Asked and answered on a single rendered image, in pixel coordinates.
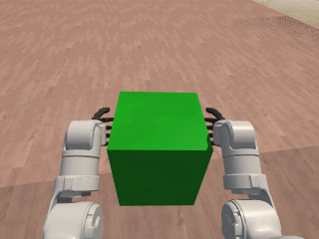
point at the robot right forearm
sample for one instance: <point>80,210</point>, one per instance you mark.
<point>240,154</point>

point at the carton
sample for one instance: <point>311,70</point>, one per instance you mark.
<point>159,148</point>

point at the robot left forearm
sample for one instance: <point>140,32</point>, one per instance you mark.
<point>80,162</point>

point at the robot right upper arm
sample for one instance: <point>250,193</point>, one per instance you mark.
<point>250,219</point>

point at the robot right hand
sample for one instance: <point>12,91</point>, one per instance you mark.
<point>218,116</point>

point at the robot left upper arm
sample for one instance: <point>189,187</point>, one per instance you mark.
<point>75,220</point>

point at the robot left hand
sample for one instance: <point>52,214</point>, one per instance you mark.
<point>97,116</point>

